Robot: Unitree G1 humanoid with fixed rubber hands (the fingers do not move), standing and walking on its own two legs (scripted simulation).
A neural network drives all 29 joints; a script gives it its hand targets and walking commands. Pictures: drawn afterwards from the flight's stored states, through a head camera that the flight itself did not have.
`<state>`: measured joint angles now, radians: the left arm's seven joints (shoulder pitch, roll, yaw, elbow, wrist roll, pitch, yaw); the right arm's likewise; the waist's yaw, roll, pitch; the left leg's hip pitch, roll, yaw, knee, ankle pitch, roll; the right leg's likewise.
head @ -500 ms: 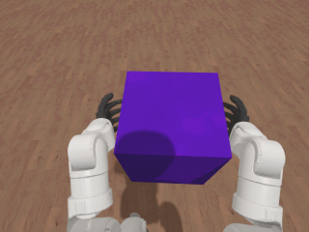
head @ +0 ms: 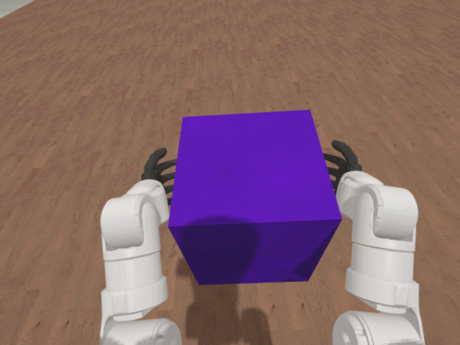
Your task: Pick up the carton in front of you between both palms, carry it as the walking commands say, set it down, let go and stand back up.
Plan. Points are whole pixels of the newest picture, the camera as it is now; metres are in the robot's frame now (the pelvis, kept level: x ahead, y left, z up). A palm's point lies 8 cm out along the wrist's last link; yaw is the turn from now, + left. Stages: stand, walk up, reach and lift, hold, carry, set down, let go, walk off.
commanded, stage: carry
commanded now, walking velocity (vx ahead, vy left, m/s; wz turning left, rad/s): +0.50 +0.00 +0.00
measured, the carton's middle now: (249, 204) +0.36 +0.02 +0.09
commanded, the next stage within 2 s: none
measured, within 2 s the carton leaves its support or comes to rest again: neither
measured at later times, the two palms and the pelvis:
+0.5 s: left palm (179, 108) +0.65 +0.21 +0.11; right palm (298, 111) +0.63 -0.09 +0.11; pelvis +0.30 +0.08 +0.02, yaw -1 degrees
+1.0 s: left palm (193, 70) +0.88 +0.22 +0.10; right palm (288, 68) +0.90 -0.08 +0.10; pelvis +0.65 +0.05 +0.02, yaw +3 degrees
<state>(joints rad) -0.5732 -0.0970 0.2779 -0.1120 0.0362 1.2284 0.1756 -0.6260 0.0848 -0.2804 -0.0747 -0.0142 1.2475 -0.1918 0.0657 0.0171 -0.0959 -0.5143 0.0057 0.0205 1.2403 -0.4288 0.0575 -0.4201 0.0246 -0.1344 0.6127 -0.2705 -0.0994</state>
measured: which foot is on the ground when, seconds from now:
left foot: up 0.00-0.30, down 0.32-0.84, up 0.86-1.00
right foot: down 0.00-0.32, up 0.34-0.80, down 0.82-1.00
